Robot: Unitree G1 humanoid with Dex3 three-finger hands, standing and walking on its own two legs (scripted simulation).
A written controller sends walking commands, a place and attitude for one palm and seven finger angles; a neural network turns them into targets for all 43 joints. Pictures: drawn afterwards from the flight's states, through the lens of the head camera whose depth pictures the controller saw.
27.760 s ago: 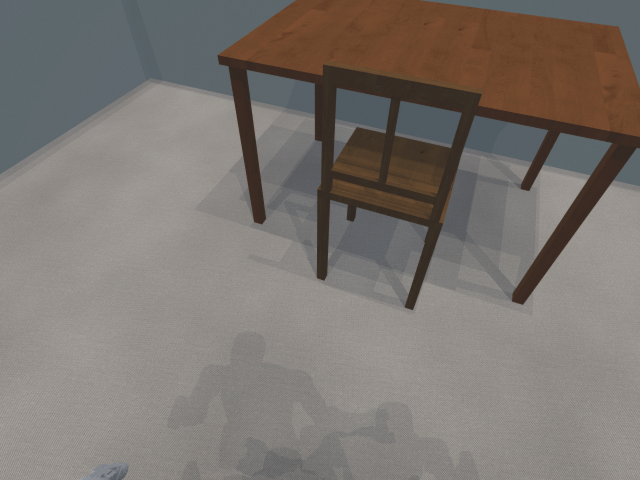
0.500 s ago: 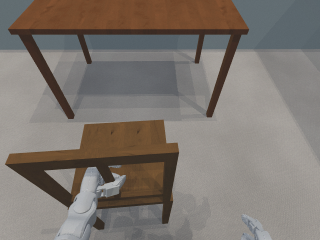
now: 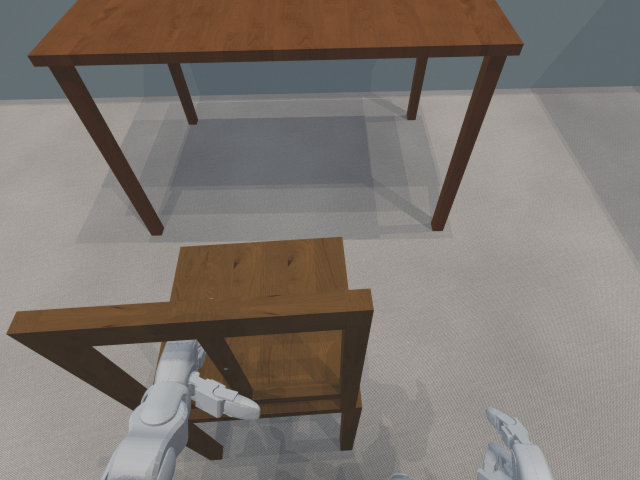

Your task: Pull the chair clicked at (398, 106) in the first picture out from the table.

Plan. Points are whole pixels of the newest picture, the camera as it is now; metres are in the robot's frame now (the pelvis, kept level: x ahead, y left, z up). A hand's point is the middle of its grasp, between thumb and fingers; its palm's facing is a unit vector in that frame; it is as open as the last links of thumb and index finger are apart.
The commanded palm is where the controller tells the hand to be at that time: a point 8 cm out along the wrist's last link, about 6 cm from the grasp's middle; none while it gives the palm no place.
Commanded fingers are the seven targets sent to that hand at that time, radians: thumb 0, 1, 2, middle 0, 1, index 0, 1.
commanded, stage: open the thumb and straighten the fingers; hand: left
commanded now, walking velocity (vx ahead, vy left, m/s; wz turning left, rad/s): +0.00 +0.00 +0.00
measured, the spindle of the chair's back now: (229, 368) +0.28 +0.13 -0.06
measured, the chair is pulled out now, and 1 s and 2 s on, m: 0.59 0.59 0.59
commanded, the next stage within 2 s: draw the fingers out of the gap in 0.04 s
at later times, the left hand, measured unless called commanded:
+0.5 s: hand (209, 427) +0.20 +0.14 -0.04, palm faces +0.01 -0.99 -0.14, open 17.5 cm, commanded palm +0.18 +0.19 -0.02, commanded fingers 0.00 -0.55 0.20 0.00 0.00 0.00 0.00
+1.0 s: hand out of the picture +0.14 +0.14 -0.04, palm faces +0.02 -0.99 -0.13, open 17.5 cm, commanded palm +0.10 +0.19 -0.02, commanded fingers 0.00 -0.55 0.20 0.00 0.00 0.00 0.00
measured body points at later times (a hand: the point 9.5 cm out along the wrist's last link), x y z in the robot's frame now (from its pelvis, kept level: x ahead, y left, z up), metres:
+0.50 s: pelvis +0.00 +0.00 -0.01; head +0.05 -0.01 +0.43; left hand +0.20 +0.20 -0.03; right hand +0.17 -0.25 -0.09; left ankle -0.03 +0.13 -0.70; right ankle +0.01 -0.14 -0.70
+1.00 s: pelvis -0.01 +0.01 -0.03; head +0.03 +0.00 +0.42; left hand +0.13 +0.19 -0.03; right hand +0.18 -0.22 -0.09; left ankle -0.03 +0.13 -0.70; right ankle +0.01 -0.14 -0.70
